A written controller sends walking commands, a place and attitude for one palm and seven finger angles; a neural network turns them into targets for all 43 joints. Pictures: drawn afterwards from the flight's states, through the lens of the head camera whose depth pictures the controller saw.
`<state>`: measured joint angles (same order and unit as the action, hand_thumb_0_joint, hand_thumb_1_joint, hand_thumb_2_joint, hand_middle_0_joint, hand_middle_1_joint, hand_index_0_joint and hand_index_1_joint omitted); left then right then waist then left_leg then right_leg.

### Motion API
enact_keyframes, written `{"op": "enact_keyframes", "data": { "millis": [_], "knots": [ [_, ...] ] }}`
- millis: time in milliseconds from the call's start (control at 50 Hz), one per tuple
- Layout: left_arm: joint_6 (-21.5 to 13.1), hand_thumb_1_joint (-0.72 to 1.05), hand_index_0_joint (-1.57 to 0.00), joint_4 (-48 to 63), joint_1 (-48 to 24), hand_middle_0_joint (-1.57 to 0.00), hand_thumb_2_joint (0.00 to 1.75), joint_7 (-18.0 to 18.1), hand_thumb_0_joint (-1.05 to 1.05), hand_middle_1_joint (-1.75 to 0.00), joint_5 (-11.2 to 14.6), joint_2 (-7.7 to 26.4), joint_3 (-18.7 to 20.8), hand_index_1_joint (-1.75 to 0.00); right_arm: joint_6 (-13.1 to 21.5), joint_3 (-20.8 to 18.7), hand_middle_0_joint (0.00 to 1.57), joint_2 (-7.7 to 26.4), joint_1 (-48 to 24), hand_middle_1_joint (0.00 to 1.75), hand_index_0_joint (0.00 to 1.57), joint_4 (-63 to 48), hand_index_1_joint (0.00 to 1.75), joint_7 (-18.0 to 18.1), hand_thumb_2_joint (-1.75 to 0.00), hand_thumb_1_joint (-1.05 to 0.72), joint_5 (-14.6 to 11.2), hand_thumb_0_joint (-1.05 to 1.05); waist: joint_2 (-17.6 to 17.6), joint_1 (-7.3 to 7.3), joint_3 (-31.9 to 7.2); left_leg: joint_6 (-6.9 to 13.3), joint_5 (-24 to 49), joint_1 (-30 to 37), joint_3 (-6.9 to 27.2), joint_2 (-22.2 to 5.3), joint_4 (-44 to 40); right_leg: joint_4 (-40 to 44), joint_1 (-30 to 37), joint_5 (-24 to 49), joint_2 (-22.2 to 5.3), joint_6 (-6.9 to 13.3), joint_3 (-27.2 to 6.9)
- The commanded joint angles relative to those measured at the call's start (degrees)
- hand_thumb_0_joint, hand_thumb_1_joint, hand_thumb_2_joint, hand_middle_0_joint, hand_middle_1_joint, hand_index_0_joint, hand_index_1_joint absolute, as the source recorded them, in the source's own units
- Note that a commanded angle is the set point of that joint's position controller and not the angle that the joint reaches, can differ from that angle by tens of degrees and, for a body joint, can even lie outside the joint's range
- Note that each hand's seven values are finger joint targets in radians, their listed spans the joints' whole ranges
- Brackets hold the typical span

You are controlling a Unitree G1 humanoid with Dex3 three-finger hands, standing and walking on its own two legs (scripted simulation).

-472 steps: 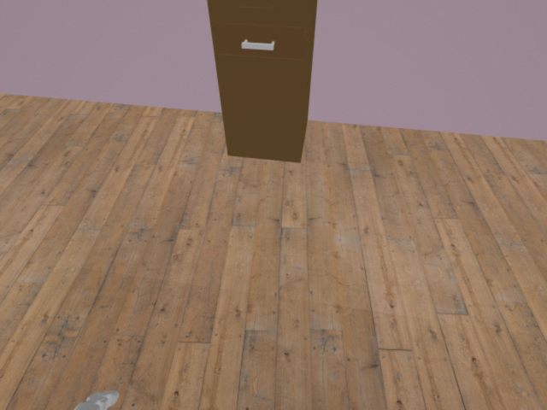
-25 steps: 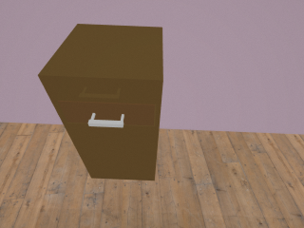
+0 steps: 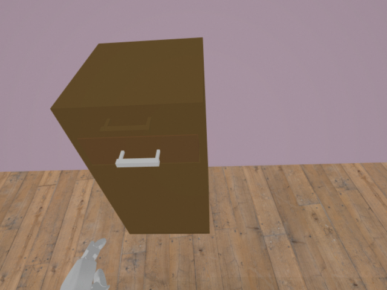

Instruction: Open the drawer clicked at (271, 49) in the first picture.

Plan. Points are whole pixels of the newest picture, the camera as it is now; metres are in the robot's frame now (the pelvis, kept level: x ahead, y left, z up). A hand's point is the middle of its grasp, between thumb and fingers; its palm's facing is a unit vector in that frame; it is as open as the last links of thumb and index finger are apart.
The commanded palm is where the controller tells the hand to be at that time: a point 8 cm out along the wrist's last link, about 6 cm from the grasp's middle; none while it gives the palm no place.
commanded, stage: raise the hand with hooked fingers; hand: left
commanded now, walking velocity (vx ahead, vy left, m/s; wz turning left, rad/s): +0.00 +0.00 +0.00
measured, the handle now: (138, 157) +0.53 +0.22 -0.09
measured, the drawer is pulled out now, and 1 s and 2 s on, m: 0.00 0.00 0.00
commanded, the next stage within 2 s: move the hooked fingers above the handle in 1.70 s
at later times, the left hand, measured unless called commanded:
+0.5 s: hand (110, 242) +0.23 +0.19 -0.01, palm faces +0.13 -0.07 -0.99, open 10.2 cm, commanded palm +0.19 +0.20 +0.03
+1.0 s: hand (106, 194) +0.31 +0.21 +0.04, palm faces +0.12 -0.09 -0.99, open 13.0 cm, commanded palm +0.28 +0.21 +0.10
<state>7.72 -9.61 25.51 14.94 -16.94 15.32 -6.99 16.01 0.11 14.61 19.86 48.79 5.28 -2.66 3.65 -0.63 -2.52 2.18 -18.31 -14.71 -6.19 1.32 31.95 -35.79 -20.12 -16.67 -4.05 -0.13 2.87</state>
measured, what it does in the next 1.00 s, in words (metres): stands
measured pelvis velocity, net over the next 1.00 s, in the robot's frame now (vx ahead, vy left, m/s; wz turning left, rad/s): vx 0.02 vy -0.01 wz -0.06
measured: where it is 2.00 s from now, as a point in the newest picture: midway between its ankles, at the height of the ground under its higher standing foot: outside the picture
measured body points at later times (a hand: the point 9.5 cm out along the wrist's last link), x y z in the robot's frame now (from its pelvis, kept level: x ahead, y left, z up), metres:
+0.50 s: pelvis +0.00 -0.05 -0.04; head +0.05 -0.08 +0.41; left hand +0.21 +0.19 +0.05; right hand +0.27 -0.23 -0.12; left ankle -0.01 +0.09 -0.73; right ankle +0.02 -0.12 -0.73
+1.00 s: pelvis +0.02 -0.01 -0.01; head +0.05 -0.05 +0.44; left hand +0.30 +0.21 +0.10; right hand +0.20 -0.27 -0.11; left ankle -0.01 +0.11 -0.73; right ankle +0.02 -0.12 -0.73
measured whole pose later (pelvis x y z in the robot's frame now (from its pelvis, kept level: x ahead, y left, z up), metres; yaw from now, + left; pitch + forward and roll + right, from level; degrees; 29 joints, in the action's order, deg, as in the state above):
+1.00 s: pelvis +0.02 -0.01 -0.01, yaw -4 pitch +6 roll +1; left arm 5.6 -0.9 7.4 18.4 -56.3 21.4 -2.8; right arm -4.1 -3.4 15.9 6.9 35.4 1.4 0.8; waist 3.7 3.2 -3.9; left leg 0.6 -22.2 -20.5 -1.8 0.7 36.4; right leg -38.9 -26.4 -18.8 -0.4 0.8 0.0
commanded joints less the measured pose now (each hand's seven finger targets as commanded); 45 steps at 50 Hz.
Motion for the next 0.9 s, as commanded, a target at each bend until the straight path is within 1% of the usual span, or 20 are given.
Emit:
{"op": "enact_keyframes", "data": {
  "millis": [0,40,100,140,180,200,240,280,320,360,420,480,540,580,600,660,700,780,840,880],
  "knots": [
    [-3.13,0.64,-0.22,9.05,0.57,-0.22,0.79,4.97,0.0,-0.47,-21.16,-1.46,-3.97,-0.47,1.26,-3.61,0.2,7.56,-11.67,0.3,0.2,-18.45,0.3,-2.27,-0.9,-0.9,4.31,0.0,-16.45,1.0,2.72,-1.0,-0.17,-9.42,7.95,0.37,-1.07,5.69,-8.73,-12.31,4.61,2.93,-1.77],
    [-3.81,0.6,-0.22,2.49,17.7,-0.22,0.77,5.93,0.0,-0.5,-29.14,1.57,1.17,-0.5,-4.51,-4.34,0.2,7.04,-13.86,0.3,0.2,-20.9,0.3,-4.67,-0.9,-0.9,4.91,0.0,-17.92,6.84,1.43,-1.91,4.41,-12.91,5.83,0.67,-0.32,6.1,-4.41,-8.64,4.8,4.0,-5.16],
    [-7.73,0.53,-0.23,6.81,17.46,-0.23,0.74,6.57,0.0,-0.54,-37.1,4.51,4.78,-0.54,-12.62,-3.66,0.2,5.37,-19.07,0.3,0.2,-25.31,0.3,-7.3,-0.9,-0.9,4.66,0.0,-18.46,9.37,-2.03,-2.52,7.91,-16.96,3.3,1.05,1.07,1.2,-0.16,3.86,4.49,4.55,-7.14],
    [-10.0,0.48,-0.23,13.25,14.5,-0.23,0.72,8.31,0.0,-0.57,-40.46,8.23,8.07,-0.57,-15.5,-3.4,0.2,4.8,-21.2,0.3,0.2,-27.37,0.3,-8.42,-0.9,-0.9,4.7,0.0,-11.2,10.83,-4.86,-2.51,9.32,-16.61,2.84,1.4,2.21,-0.98,1.31,7.08,4.62,4.96,-8.49],
    [-10.57,0.43,-0.23,18.36,9.25,-0.23,0.7,11.09,0.0,-0.6,-43.69,9.22,8.86,-0.6,-17.28,-3.53,0.2,3.85,-21.25,0.3,0.2,-28.6,0.3,-8.84,-0.9,-0.9,5.14,0.0,-1.15,10.59,-9.25,-2.31,10.4,-14.3,2.27,1.43,4.13,-3.6,-0.24,9.07,5.17,5.69,-9.57],
    [-10.68,0.41,-0.24,21.74,5.33,-0.24,0.69,12.45,0.0,-0.62,-44.64,9.42,8.34,-0.62,-17.82,-3.61,0.2,3.68,-21.33,0.3,0.2,-29.32,0.3,-8.76,-0.9,-0.9,5.55,0.0,1.35,9.79,-11.49,-2.04,10.79,-12.28,2.42,1.58,5.49,-3.76,-2.41,9.69,5.34,5.81,-10.68],
    [-11.28,0.36,-0.24,27.57,-6.88,-0.24,0.67,15.28,0.0,-0.64,-47.04,12.48,10.03,-0.64,-18.45,-4.19,0.2,3.6,-19.58,0.3,0.2,-28.19,0.3,-8.31,-0.9,-0.9,6.46,0.0,0.93,6.7,-15.86,-1.52,9.92,-9.87,3.95,1.81,9.55,-4.58,-7.7,6.36,5.31,5.42,-13.48],
    [-12.19,0.32,-0.24,29.15,-14.29,-0.24,0.65,17.06,0.0,-0.68,-47.07,12.14,8.89,-0.68,-17.95,-4.21,0.2,3.21,-19.63,0.3,0.2,-27.5,0.3,-7.57,-0.9,-0.9,6.88,0.0,-0.34,3.62,-16.98,-0.69,6.85,-7.69,4.72,1.83,13.04,-3.44,-13.17,0.75,4.07,4.63,-14.53],
    [-14.67,0.27,-0.25,29.82,-19.09,-0.25,0.63,17.29,0.0,-0.7,-46.28,13.29,8.72,-0.7,-16.88,-4.29,0.2,3.54,-19.32,0.3,0.2,-26.7,0.3,-6.77,-0.9,-0.9,7.2,0.0,-0.81,1.62,-16.62,-0.24,4.48,-7.09,5.12,1.83,16.21,-2.84,-17.29,-2.96,3.5,4.15,-14.64],
    [-16.58,0.22,-0.25,28.26,-21.24,-0.25,0.61,16.65,0.0,-0.74,-44.48,11.8,6.95,-0.74,-15.79,-4.08,0.2,3.57,-19.16,0.3,0.2,-26.0,0.3,-6.33,-0.9,-0.9,7.47,0.0,-4.94,-0.22,-13.1,0.16,1.73,-9.31,5.58,1.92,17.67,-1.9,-19.33,-5.21,3.29,3.37,-14.06],
    [-15.27,0.15,-0.25,23.26,-19.27,-0.25,0.58,14.34,0.0,-0.78,-43.27,12.72,7.55,-0.78,-15.72,-3.76,0.2,3.9,-19.79,0.3,0.2,-25.56,0.3,-6.35,-0.9,-0.9,7.46,0.0,-7.18,0.7,-13.83,0.14,2.19,-13.32,5.15,2.03,16.2,-1.83,-13.46,-0.59,3.07,2.68,-12.48],
    [-7.83,0.08,-0.26,18.1,-9.44,-0.26,0.55,10.77,0.0,-0.82,-42.32,13.26,9.54,-0.82,-17.69,-3.36,0.2,3.76,-20.17,0.3,0.2,-25.81,0.3,-6.16,-0.9,-0.9,6.02,0.0,-7.48,4.89,-17.33,-0.34,7.76,-15.5,4.18,1.88,11.13,-2.69,-0.15,12.58,3.52,2.22,-9.65],
    [-2.99,0.01,-0.26,15.85,-2.94,-0.26,0.52,6.8,0.0,-0.87,-39.98,14.32,11.2,-0.87,-18.27,-1.85,0.2,3.63,-21.73,0.3,0.2,-26.55,0.3,-5.65,-0.9,-0.9,4.08,0.0,-12.04,7.0,-16.78,-1.04,10.57,-16.8,3.65,1.7,7.09,-2.54,9.21,22.95,3.37,1.46,-10.58],
    [-2.59,-0.03,-0.27,18.22,-3.78,-0.27,0.5,4.76,0.0,-0.9,-39.1,14.65,10.64,-0.9,-18.25,-1.17,0.2,3.58,-21.58,0.3,0.2,-26.18,0.3,-5.22,-0.9,-0.9,3.82,0.0,-12.38,7.1,-14.6,-1.08,10.77,-16.26,3.56,1.48,4.98,-2.02,11.48,25.87,2.73,1.0,-10.24],
    [-2.82,-0.06,-0.27,18.41,-6.13,-0.27,0.49,3.75,0.0,-0.92,-38.82,14.79,9.98,-0.92,-18.58,-0.86,0.2,3.62,-22.18,0.3,0.2,-25.53,0.3,-4.98,-0.9,-0.9,3.76,0.0,-14.01,6.51,-11.59,-1.01,7.1,-17.1,3.93,1.53,3.72,-0.17,10.13,20.86,2.43,0.76,-10.47],
    [-5.28,-0.13,-0.27,26.04,-12.49,-0.27,0.46,4.4,0.0,-0.96,-40.74,17.97,13.1,-0.96,-18.09,-1.75,0.2,3.81,-21.47,0.3,0.2,-25.48,0.3,-4.35,-0.9,-0.9,4.88,0.0,-7.25,6.96,-15.4,-0.26,11.08,-13.38,4.4,1.61,3.35,-0.38,11.93,21.96,2.45,1.61,-10.25],
    [-7.69,-0.17,-0.28,27.2,-15.51,-0.28,0.44,5.85,0.0,-0.99,-41.31,17.43,13.15,-0.99,-17.44,-2.36,0.2,3.5,-20.5,0.3,0.2,-24.39,0.3,-4.11,-0.9,-0.9,5.26,0.0,-4.05,5.97,-16.59,-0.29,12.18,-11.52,4.98,2.12,3.81,-0.48,10.94,22.39,2.69,1.88,-10.07],
    [-9.98,-0.27,-0.28,24.53,-18.8,-0.28,0.4,9.47,0.0,-1.05,-40.93,16.8,14.23,-1.05,-16.16,-4.02,0.2,3.83,-18.48,0.3,0.2,-22.87,0.3,-3.89,-0.9,-0.9,5.22,0.0,-3.29,4.52,-16.41,-0.28,12.94,-9.04,5.18,2.12,4.26,-0.17,6.78,18.78,3.39,2.13,-8.04],
    [-7.22,-0.34,-0.29,22.03,-20.53,-0.29,0.37,9.61,0.0,-1.1,-40.64,16.39,13.42,-1.1,-16.53,-4.59,0.2,4.54,-18.88,0.3,0.2,-22.55,0.3,-4.11,-0.9,-0.9,4.47,0.0,-3.17,4.7,-17.57,-0.5,15.09,-7.58,4.84,2.1,3.62,-0.2,7.23,20.51,3.67,2.26,-6.61],
    [-4.38,-0.38,-0.29,20.07,-22.96,-0.29,0.35,8.07,0.0,-1.12,-40.2,14.89,10.51,-1.12,-16.83,-4.63,0.2,4.87,-19.37,0.3,0.2,-22.33,0.3,-4.14,-0.9,-0.9,3.64,0.0,-3.77,4.52,-15.04,-0.56,15.07,-6.79,4.59,1.59,1.99,0.67,6.59,18.64,3.84,2.17,-4.92]
  ]
}}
